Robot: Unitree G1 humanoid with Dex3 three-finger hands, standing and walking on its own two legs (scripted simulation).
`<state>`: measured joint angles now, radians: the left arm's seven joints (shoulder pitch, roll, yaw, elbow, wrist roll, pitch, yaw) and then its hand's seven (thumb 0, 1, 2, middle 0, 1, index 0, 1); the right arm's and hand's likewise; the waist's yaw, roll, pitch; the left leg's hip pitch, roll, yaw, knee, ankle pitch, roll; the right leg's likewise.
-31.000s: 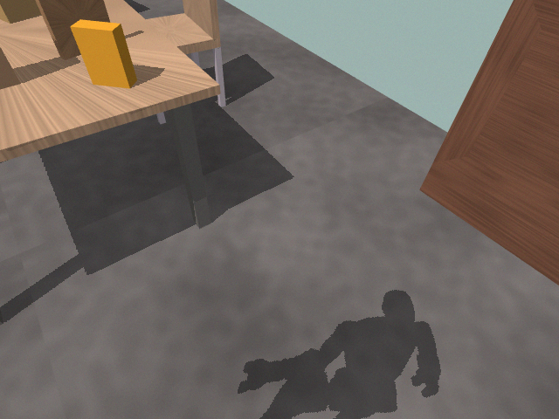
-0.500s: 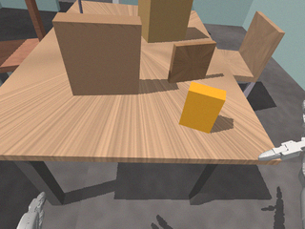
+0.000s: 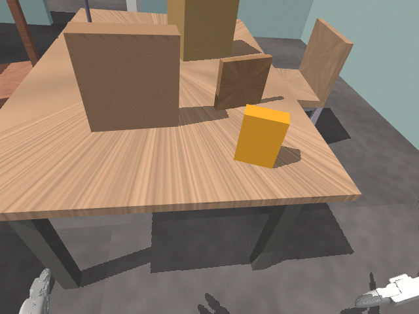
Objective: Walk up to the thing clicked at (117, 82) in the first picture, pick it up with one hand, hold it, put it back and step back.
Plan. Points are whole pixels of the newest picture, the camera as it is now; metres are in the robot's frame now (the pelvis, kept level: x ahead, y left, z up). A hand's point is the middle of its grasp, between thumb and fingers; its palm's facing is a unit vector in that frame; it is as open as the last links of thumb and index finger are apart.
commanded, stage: sink last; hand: right
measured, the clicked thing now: (259, 137) +0.56 -0.19 +0.04
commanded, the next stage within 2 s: home in 0.10 s
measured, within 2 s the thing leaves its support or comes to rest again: neither
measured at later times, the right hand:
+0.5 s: hand (334, 243) +0.23 -0.25 +0.06, palm faces +0.26 +0.90 -0.34, open 17.6 cm
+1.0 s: hand (277, 297) +0.20 -0.18 -0.10, palm faces +0.07 +0.98 -0.20, open 17.6 cm
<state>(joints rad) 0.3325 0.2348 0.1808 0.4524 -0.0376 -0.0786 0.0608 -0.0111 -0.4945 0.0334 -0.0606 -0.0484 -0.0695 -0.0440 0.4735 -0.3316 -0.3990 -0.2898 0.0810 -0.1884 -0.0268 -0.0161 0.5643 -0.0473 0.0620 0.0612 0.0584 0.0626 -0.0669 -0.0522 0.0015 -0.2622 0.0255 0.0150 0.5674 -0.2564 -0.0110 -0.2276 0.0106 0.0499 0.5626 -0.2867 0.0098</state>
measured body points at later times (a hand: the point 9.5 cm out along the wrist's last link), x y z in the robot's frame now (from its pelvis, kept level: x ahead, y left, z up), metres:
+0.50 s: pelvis +0.00 +0.00 +0.01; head +0.00 +0.01 +0.46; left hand +0.16 +0.22 -0.08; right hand +0.21 -0.30 +0.09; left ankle +0.03 +0.12 -0.73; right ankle +0.01 -0.13 -0.73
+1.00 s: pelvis +0.02 -0.01 +0.01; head +0.05 -0.01 +0.45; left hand +0.17 +0.23 -0.09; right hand +0.19 -0.23 -0.08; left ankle +0.03 +0.12 -0.73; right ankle +0.01 -0.13 -0.73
